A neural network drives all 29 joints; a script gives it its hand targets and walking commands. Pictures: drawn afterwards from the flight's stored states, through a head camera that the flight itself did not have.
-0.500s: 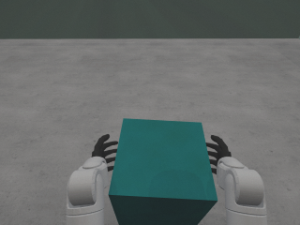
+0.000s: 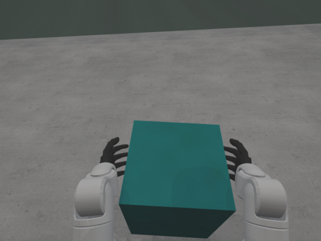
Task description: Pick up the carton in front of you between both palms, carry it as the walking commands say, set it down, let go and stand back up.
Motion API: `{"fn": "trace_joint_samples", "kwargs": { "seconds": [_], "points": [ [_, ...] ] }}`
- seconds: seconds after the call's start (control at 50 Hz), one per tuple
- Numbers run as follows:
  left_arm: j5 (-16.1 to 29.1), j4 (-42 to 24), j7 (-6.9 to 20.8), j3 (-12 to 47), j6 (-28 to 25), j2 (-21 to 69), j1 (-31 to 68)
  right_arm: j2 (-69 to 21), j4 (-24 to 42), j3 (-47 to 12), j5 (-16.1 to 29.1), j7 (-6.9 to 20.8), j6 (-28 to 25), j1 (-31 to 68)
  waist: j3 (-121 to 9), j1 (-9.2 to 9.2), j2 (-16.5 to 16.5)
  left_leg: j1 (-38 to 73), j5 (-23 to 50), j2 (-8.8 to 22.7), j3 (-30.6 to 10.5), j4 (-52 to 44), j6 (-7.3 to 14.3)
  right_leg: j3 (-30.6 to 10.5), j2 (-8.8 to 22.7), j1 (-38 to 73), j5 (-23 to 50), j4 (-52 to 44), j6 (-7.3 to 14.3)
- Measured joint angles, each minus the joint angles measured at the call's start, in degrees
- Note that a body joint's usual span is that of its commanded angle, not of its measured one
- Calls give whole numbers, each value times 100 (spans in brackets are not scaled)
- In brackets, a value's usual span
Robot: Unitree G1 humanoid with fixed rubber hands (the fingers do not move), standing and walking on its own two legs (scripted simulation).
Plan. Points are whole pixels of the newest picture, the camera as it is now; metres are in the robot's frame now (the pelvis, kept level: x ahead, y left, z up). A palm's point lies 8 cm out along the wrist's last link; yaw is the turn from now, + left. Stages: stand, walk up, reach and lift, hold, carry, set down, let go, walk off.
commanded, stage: carry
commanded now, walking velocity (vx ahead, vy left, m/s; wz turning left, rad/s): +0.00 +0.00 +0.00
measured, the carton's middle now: (172, 182) +0.29 +0.00 +0.01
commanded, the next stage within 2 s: hold in 1.96 s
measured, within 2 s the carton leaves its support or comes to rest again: neither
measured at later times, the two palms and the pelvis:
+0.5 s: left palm (107, 149) +0.35 +0.17 +0.08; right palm (222, 146) +0.35 -0.13 +0.07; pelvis +0.08 +0.01 +0.00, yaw +1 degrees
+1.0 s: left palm (108, 163) +0.33 +0.17 +0.04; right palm (220, 160) +0.33 -0.13 +0.04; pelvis +0.04 +0.02 +0.00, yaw +1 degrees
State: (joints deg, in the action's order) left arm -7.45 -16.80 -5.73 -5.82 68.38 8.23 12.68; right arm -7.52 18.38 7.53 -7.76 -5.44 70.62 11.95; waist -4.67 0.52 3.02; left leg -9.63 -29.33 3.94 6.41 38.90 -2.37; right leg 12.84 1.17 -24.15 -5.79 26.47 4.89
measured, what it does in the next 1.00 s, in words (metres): steps on the spot: left foot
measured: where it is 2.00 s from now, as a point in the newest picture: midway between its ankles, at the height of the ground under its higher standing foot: outside the picture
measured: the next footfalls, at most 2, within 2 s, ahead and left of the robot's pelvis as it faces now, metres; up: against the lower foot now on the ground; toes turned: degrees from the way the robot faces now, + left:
left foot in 0.08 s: +0.02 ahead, +0.12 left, +0.00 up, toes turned +7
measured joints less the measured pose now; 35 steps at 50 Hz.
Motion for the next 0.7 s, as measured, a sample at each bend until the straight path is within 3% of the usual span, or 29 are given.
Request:
{"fn": "trace_joint_samples", "kwargs": {
  "seconds": [0.06,0.12,0.24,0.44,0.7],
  "points": [
    [4,148,27,-53,26,0,-15,-57,-107,26,-38,-16,37,-38,98,-4,-29,-246,2,-75,-95,-542,41,-15,30,215,-19,-186,-69],
    [25,91,24,-53,24,-21,-119,-43,-104,-69,-26,-47,48,-81,125,5,-59,-99,1157,-17,-40,-1175,88,-50,3,402,-151,-218,-100],
    [31,-27,28,-90,4,-14,-67,-52,-26,-73,-22,-49,21,-6,-158,-41,-165,48,722,-30,-31,-1116,114,-53,68,396,-586,159,-194],
    [-111,455,62,-78,-110,-28,-137,-40,-613,-83,-127,32,-189,-76,-377,-43,-244,85,507,-100,69,-858,147,-189,211,324,-977,668,-338],
    [-341,1311,194,14,-1186,-58,-350,-10,-1459,-169,-363,143,-1258,-290,-203,-33,-223,61,418,-119,143,-733,237,-218,269,301,-972,771,-370]
  ]
}}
